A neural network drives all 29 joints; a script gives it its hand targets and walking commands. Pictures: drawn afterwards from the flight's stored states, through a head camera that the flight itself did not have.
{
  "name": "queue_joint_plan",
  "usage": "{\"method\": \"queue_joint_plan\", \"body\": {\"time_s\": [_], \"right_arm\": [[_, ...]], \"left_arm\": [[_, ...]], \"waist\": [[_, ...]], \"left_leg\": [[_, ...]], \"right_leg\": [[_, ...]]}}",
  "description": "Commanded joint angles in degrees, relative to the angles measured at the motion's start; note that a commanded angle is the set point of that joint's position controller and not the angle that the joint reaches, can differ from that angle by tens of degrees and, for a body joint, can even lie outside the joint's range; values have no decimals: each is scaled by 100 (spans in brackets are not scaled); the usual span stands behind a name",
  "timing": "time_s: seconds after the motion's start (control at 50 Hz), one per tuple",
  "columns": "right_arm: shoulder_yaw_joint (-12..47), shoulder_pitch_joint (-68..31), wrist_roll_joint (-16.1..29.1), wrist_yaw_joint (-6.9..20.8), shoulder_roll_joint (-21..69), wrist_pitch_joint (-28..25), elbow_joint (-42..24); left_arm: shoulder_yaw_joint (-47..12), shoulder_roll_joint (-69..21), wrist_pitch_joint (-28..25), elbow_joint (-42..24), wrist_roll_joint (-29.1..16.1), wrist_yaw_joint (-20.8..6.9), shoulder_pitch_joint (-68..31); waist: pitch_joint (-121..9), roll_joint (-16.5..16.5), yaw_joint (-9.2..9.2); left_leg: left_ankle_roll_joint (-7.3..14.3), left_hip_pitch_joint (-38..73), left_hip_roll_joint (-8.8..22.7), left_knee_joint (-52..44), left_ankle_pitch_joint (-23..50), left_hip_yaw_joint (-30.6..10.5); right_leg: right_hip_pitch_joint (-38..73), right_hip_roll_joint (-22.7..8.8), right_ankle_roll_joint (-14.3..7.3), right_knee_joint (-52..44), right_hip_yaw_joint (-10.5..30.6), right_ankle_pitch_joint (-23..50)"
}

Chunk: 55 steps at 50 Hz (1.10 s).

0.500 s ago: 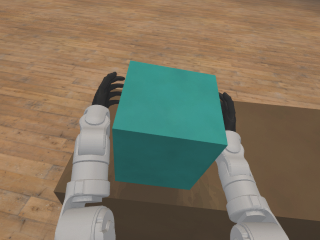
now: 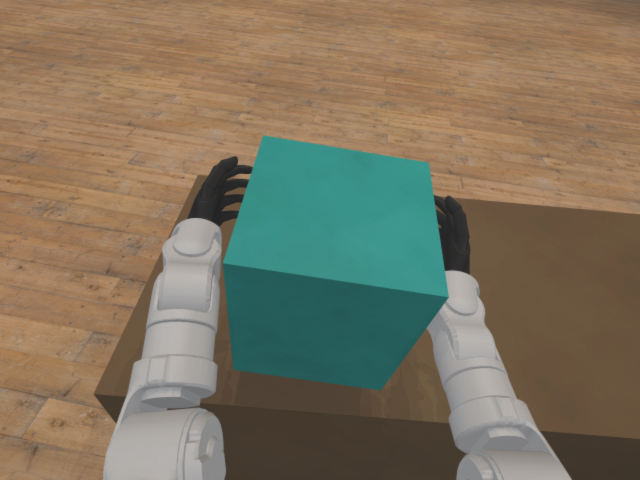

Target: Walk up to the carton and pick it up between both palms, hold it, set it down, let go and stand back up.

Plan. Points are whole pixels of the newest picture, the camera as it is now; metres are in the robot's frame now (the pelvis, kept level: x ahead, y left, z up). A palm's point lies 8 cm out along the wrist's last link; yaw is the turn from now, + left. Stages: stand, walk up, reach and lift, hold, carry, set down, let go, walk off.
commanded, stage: set down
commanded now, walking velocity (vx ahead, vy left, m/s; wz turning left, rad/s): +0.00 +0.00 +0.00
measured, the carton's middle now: (326, 271) +0.36 -0.07 +0.09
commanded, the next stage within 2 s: none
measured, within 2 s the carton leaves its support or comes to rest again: rests again in 1.70 s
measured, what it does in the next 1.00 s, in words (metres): stands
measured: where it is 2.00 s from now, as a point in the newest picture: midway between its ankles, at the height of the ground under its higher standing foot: outside the picture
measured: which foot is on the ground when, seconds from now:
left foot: down 0.00-1.00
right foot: down 0.00-1.00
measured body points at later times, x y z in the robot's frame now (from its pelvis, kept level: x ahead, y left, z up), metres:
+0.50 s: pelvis +0.00 +0.01 +0.00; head +0.01 +0.03 +0.45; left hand +0.44 +0.04 +0.13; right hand +0.33 -0.24 +0.10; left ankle -0.02 +0.10 -0.75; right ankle +0.01 -0.13 -0.75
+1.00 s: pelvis +0.01 +0.01 +0.00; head +0.03 +0.03 +0.45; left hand +0.45 +0.03 +0.11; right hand +0.32 -0.25 +0.07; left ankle -0.02 +0.10 -0.75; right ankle +0.01 -0.13 -0.75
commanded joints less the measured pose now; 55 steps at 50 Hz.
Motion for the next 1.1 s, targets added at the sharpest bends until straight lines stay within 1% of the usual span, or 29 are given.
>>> {"method": "queue_joint_plan", "body": {"time_s": [0.0,0.02,0.08,0.1,0.16,0.22,0.26,0.28,0.32,0.34,0.36,0.42,0.46,0.5,0.52,0.56,0.62,0.66,0.72,0.78,0.84,0.88,0.9,0.92,0.94,0.96,0.98,1.04,1.08], "right_arm": [[1868,-3702,-133,489,2032,-341,-1214],[1834,-3649,-144,487,2013,-323,-1139],[1845,-3765,-126,481,2031,-359,-1263],[1847,-3783,-125,482,2039,-369,-1285],[1751,-3731,-186,496,2040,-343,-1123],[1655,-3727,-223,513,2019,-341,-1039],[1589,-3765,-264,520,2061,-392,-1051],[1570,-3779,-294,529,2086,-401,-1012],[1552,-3842,-318,540,2117,-462,-1053],[1568,-3757,-336,536,2147,-446,-945],[1559,-3779,-329,534,2157,-468,-967],[1634,-3854,-360,542,2227,-539,-1030],[1587,-3757,-411,520,2239,-516,-870],[1582,-3658,-450,489,2279,-485,-788],[1557,-3686,-454,474,2273,-487,-822],[1568,-3618,-459,442,2347,-476,-777],[1554,-3570,-480,399,2392,-498,-739],[1545,-3582,-491,384,2409,-500,-733],[1562,-3556,-507,380,2438,-511,-749],[1497,-3541,-548,357,2472,-526,-657],[1497,-3591,-573,374,2504,-609,-661],[1473,-3689,-626,389,2531,-671,-686],[1444,-3731,-643,400,2527,-705,-652],[1457,-3772,-649,410,2547,-744,-669],[1434,-3732,-673,413,2547,-769,-579],[1440,-3746,-689,417,2583,-804,-570],[1392,-3716,-711,425,2547,-818,-432],[1316,-3556,-766,419,2553,-829,-167],[1236,-3477,-790,387,2525,-827,-22]], "left_arm": [[-1939,-2835,-166,-29,-359,-644,-2609],[-1896,-2813,-151,40,-334,-663,-2579],[-1873,-2840,-172,77,-367,-694,-2647],[-1859,-2858,-184,118,-353,-694,-2645],[-1726,-2824,-204,301,-293,-708,-2664],[-1579,-2756,-215,468,-227,-728,-2676],[-1621,-2790,-296,446,-261,-706,-2829],[-1592,-2809,-332,547,-236,-694,-2842],[-1632,-2855,-412,564,-273,-662,-2914],[-1587,-2834,-442,645,-253,-661,-2887],[-1615,-2848,-468,656,-262,-654,-2903],[-1630,-2880,-590,687,-303,-618,-2975],[-1581,-2863,-607,823,-263,-627,-2948],[-1514,-2798,-604,958,-242,-666,-2888],[-1485,-2796,-602,978,-250,-682,-2880],[-1448,-2782,-609,992,-232,-716,-2891],[-1455,-2786,-628,1004,-239,-750,-2881],[-1416,-2776,-657,1088,-242,-767,-2927],[-1295,-2719,-671,1186,-172,-780,-2858],[-1294,-2707,-707,1252,-178,-782,-2957],[-1313,-2753,-796,1297,-175,-748,-3026],[-1340,-2773,-891,1345,-214,-721,-3111],[-1361,-2819,-939,1389,-215,-694,-3155],[-1364,-2835,-989,1447,-229,-671,-3170],[-1419,-2880,-1035,1445,-243,-647,-3191],[-1419,-2894,-1089,1479,-247,-631,-3210],[-1421,-2914,-1108,1558,-221,-613,-3184],[-1230,-2834,-1126,1768,-101,-631,-3025],[-1133,-2802,-1088,1935,-58,-665,-2910]], "waist": [[-2003,331,-131],[-1866,321,-135],[-2015,289,-109],[-2069,331,-103],[-1892,306,-127],[-1835,330,-94],[-2068,385,-127],[-2095,406,-101],[-2278,446,-105],[-2220,432,-106],[-2307,488,-109],[-2615,437,-54],[-2470,457,-105],[-2312,349,-155],[-2343,363,-137],[-2304,323,-180],[-2345,344,-235],[-2429,350,-225],[-2403,369,-159],[-2412,395,-204],[-2636,490,-167],[-2817,478,-147],[-2882,539,-141],[-2973,548,-101],[-3025,571,-156],[-3077,595,-127],[-3004,662,-138],[-2687,598,-88],[-2440,533,-123]], "left_leg": [[-314,553,-173,-72,1536,135],[-314,514,-165,-93,1525,135],[-325,513,-157,-59,1657,130],[-336,531,-165,-41,1670,133],[-315,480,-154,-104,1491,139],[-291,405,-155,-159,1331,170],[-323,467,-140,-138,1357,176],[-323,481,-143,-131,1333,180],[-357,582,-122,-64,1499,170],[-346,586,-130,-53,1526,169],[-366,595,-125,-32,1602,162],[-364,605,-126,25,1788,167],[-353,546,-133,11,1737,175],[-289,482,-146,-24,1633,193],[-283,420,-142,-47,1600,199],[-257,366,-164,-69,1563,210],[-275,362,-176,-31,1702,209],[-265,291,-185,-17,1671,212],[-231,209,-186,-42,1615,218],[-231,221,-174,-60,1561,228],[-272,295,-154,16,1707,226],[-283,303,-137,36,1738,217],[-306,333,-122,51,1754,203],[-313,350,-115,84,1805,204],[-343,426,-97,114,1908,192],[-352,426,-93,149,1982,195],[-383,448,-78,159,2035,177],[-332,343,-78,89,1918,210],[-299,267,-74,39,1823,208]], "right_leg": [[427,369,181,229,-472,2014],[402,373,183,222,-476,1988],[463,381,189,240,-479,2093],[450,380,183,240,-476,2085],[361,373,183,202,-478,1950],[306,357,178,187,-470,1833],[217,368,170,194,-493,1815],[161,359,158,177,-490,1776],[74,388,142,195,-512,1854],[98,384,143,190,-493,1909],[78,394,142,209,-496,1981],[119,412,148,248,-476,2180],[132,405,150,238,-457,2201],[164,390,178,221,-426,2294],[174,384,179,232,-413,2312],[236,372,201,238,-390,2435],[271,391,218,270,-384,2648],[283,377,216,265,-369,2678],[283,369,219,285,-356,2698],[155,372,212,265,-358,2638],[15,385,176,267,-373,2635],[-59,398,167,277,-376,2621],[-143,402,147,274,-388,2560],[-185,402,134,267,-388,2543],[-251,427,122,272,-395,2581],[-285,422,110,272,-390,2584],[-346,443,80,260,-407,2526],[-316,430,75,192,-385,2360],[-306,430,88,173,-380,2358]]}}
